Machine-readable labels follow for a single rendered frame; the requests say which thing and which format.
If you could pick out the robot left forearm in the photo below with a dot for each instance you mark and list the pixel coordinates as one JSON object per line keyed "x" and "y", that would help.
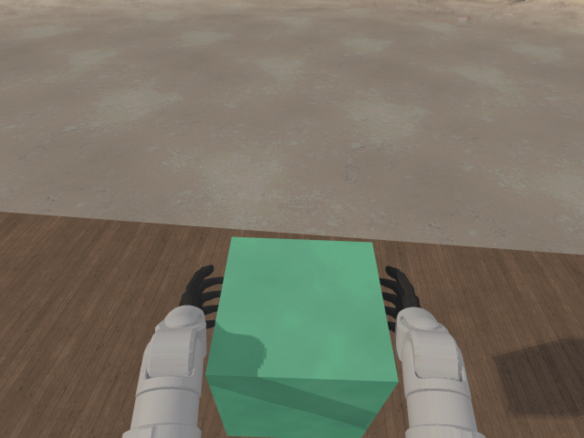
{"x": 170, "y": 382}

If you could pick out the carton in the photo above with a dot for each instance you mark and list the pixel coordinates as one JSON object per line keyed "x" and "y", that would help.
{"x": 301, "y": 345}

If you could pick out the robot right hand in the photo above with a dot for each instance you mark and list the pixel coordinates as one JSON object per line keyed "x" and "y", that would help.
{"x": 405, "y": 297}

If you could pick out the robot right forearm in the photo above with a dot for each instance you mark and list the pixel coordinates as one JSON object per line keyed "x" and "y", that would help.
{"x": 435, "y": 383}

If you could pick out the robot left hand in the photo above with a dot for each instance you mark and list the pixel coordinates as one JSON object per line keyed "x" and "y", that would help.
{"x": 194, "y": 295}

